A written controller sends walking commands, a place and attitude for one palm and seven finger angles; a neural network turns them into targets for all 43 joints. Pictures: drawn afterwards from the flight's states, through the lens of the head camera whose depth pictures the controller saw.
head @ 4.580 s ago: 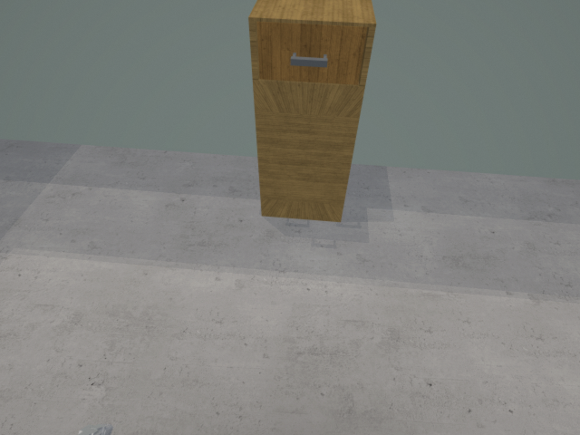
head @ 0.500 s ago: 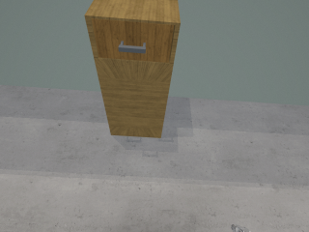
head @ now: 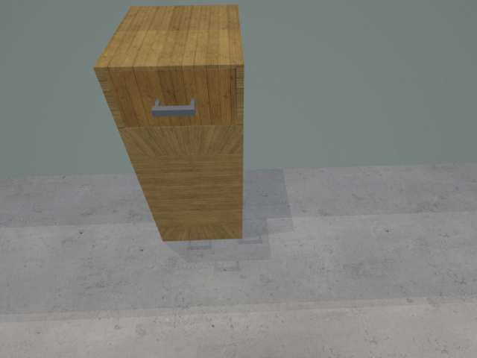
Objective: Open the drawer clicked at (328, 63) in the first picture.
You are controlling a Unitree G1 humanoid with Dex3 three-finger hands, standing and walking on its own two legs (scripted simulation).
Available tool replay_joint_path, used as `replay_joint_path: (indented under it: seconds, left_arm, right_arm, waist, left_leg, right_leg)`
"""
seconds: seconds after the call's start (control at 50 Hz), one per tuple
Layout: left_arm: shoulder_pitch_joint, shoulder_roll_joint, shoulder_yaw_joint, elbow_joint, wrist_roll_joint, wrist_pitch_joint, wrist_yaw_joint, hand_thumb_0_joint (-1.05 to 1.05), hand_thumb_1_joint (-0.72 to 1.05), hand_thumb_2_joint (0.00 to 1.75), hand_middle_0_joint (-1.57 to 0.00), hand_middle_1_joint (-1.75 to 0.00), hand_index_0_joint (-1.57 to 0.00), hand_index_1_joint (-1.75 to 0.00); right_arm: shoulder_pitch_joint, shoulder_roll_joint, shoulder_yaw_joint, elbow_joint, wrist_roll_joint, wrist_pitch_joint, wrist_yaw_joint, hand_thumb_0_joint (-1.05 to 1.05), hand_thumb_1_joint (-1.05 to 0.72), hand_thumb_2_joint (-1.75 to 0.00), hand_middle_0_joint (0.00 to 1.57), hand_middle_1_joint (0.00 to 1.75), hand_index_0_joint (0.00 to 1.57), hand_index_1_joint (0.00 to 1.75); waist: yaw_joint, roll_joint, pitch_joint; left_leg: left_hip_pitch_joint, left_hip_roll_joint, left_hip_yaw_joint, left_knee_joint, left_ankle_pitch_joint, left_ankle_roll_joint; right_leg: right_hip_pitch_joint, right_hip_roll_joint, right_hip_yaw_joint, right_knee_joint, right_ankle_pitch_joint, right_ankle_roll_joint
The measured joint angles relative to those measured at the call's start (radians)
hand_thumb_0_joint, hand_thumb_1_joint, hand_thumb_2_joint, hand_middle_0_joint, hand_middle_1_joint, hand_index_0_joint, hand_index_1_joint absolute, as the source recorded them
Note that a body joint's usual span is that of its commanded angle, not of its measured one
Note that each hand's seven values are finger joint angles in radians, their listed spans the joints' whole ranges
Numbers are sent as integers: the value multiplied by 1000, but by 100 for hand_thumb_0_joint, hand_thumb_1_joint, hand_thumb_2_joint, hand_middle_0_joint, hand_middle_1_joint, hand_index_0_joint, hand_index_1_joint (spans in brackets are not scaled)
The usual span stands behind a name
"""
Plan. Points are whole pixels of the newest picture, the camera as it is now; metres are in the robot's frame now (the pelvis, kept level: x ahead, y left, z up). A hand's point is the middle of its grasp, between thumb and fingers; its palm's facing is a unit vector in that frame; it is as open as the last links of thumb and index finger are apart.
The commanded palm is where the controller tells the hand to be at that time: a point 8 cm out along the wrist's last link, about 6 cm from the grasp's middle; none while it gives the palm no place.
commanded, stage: take the last steps up to it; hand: left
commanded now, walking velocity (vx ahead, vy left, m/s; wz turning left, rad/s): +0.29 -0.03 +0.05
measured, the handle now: (174, 106) +0.73 +0.19 +0.02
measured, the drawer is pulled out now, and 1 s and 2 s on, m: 0.00 0.00 0.00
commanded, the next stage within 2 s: come to a stop and stand still in 0.40 s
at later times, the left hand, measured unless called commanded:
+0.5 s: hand out of the picture +0.10 +0.19 -0.18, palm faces +0.07 -0.99 -0.12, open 7.4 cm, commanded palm none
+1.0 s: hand (148, 304) +0.26 +0.20 -0.16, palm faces +0.06 -0.97 -0.24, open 7.3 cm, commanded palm none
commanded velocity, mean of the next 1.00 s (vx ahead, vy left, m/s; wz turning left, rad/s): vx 0.02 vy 0.01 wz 0.00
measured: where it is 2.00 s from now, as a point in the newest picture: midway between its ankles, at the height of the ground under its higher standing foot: outside the picture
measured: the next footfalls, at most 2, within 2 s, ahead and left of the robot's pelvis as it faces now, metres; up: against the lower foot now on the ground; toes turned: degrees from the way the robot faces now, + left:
left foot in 0.36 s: +0.23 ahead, +0.12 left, +0.00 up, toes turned +10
right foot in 0.72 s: +0.26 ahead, -0.07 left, +0.00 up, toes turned +3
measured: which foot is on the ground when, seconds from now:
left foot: up 0.00-0.34, down 0.36-0.78, up 0.80-1.00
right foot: down 0.00-0.38, up 0.40-0.70, down 0.72-1.00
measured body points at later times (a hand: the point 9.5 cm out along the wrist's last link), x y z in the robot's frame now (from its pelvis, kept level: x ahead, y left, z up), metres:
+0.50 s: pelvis +0.15 +0.03 +0.00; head +0.15 +0.06 +0.45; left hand +0.09 +0.24 -0.17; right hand +0.22 -0.20 -0.13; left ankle +0.19 +0.12 -0.73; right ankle +0.09 -0.10 -0.66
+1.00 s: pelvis +0.19 +0.02 +0.00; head +0.23 +0.01 +0.45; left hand +0.26 +0.25 -0.14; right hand +0.23 -0.22 -0.16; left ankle +0.15 +0.13 -0.70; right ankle +0.25 -0.11 -0.73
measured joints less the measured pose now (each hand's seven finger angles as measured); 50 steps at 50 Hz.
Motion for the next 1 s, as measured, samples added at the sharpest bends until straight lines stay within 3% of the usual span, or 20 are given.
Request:
replay_joint_path:
  seconds: [0.06,0.12,0.24,0.34,0.38,0.42,0.46,0.52,0.6,0.68,0.72,0.8,0.84,0.9,0.94,1.0]
  left_arm:
    - [12,-21,-4,-4,-7,-24,12,0,91,90,-20,-29,-20,-30]
    - [54,-16,9,5,-8,-28,38,-1,94,90,-20,-30,-20,-30]
    - [146,-14,-5,63,1,-20,34,0,94,90,-20,-29,-20,-30]
    - [211,-22,-7,97,1,-10,27,0,92,90,-20,-29,-20,-30]
    - [234,-24,-7,106,-4,0,25,0,92,90,-20,-30,-20,-30]
    - [231,-22,-6,114,-5,17,23,1,92,90,-20,-29,-20,-30]
    - [216,-19,-6,117,-3,28,20,1,91,90,-20,-29,-20,-30]
    - [182,-14,-2,100,2,30,16,1,91,90,-20,-29,-20,-30]
    - [130,-13,-6,64,-4,31,28,1,91,90,-20,-29,-20,-30]
    - [81,-5,-12,46,-5,40,47,1,93,90,-20,-29,-20,-30]
    - [71,6,-12,37,-5,39,47,1,93,90,-20,-29,-20,-30]
    - [43,-6,-14,26,-3,38,47,1,93,90,-20,-29,-20,-30]
    - [25,-14,-13,12,-3,39,50,1,92,90,-20,-29,-20,-30]
    - [-6,-22,-6,-11,2,47,57,1,92,90,-20,-29,-20,-30]
    - [-22,-22,-2,-26,5,50,57,1,92,90,-20,-30,-20,-30]
    - [-34,-14,4,-42,8,55,56,1,92,90,-20,-30,-20,-30]
  right_arm:
    - [-14,-1,-2,16,2,23,11,0,-91,-90,20,30,20,30]
    - [-54,0,-12,-6,-3,28,19,1,-91,-90,19,30,20,30]
    - [-169,2,-22,-87,-3,14,32,0,-91,-90,19,30,20,30]
    - [-241,-12,-21,-125,-1,-10,34,0,-93,-90,19,30,20,30]
    - [-260,-14,-16,-136,-6,-31,29,0,-93,-90,19,30,20,30]
    - [-273,-4,-8,-144,-8,-42,21,0,-92,-90,19,30,20,30]
    - [-267,8,-1,-147,-6,-42,13,0,-92,-90,19,30,20,30]
    - [-242,21,-3,-135,1,-42,-6,-1,-93,-90,20,30,20,30]
    - [-205,18,6,-100,3,-31,-14,-1,-95,-90,20,30,20,30]
    - [-188,36,15,-64,5,-5,-14,-1,-93,-90,20,30,20,30]
    - [-182,49,12,-53,8,8,-13,0,-92,-90,20,30,20,30]
    - [-193,37,-6,-54,15,40,-6,0,-92,-90,20,30,20,30]
    - [-202,29,-14,-64,17,57,-5,0,-92,-90,20,30,20,30]
    - [-221,12,-23,-79,19,70,-5,0,-91,-90,20,30,20,30]
    - [-235,2,-26,-91,19,74,-4,0,-91,-90,19,30,20,30]
    - [-249,-8,-24,-113,17,66,-1,0,-91,-90,19,30,20,30]
  waist:
    - [12,19,1]
    - [23,15,-18]
    - [30,5,-31]
    - [62,-15,-16]
    - [69,-30,-10]
    - [74,-51,1]
    - [71,-57,2]
    - [65,-57,-2]
    - [58,-50,-5]
    - [47,-48,10]
    - [47,-55,16]
    - [33,-5,31]
    - [32,7,38]
    - [41,12,50]
    - [47,8,54]
    - [53,-8,49]
  left_leg:
    - [-150,19,-5,344,-60,20]
    - [-276,47,19,468,12,11]
    - [-369,85,54,291,125,-11]
    - [-292,70,75,68,180,-5]
    - [-257,56,89,29,219,21]
    - [-248,47,114,67,183,46]
    - [-214,40,129,37,165,52]
    - [-151,22,139,-60,193,48]
    - [-89,5,136,-152,216,46]
    - [-63,3,128,-138,187,29]
    - [-64,0,134,-96,153,15]
    - [-109,25,109,21,64,-9]
    - [-163,9,65,161,-45,-16]
    - [-223,-18,17,334,-106,-23]
    - [-231,-25,5,350,-113,-29]
    - [-198,-22,6,235,-71,-32]
  right_leg:
    - [37,19,-27,10,-25,-21]
    - [100,29,-38,-63,-17,-20]
    - [194,38,-47,-155,-22,-11]
    - [234,28,-45,-102,-103,19]
    - [199,8,-29,21,-173,19]
    - [101,-1,13,263,-256,-2]
    - [-2,-5,28,461,-242,-9]
    - [-106,-26,26,534,-162,0]
    - [-141,-41,33,379,-86,27]
    - [-79,-37,35,150,-36,40]
    - [-31,-39,34,35,64,38]
    - [-26,-18,19,44,-1,5]
    - [-34,-19,13,43,0,-4]
    - [-36,-26,10,20,22,-4]
    - [-39,-31,10,4,38,2]
    - [-51,-39,12,-10,58,14]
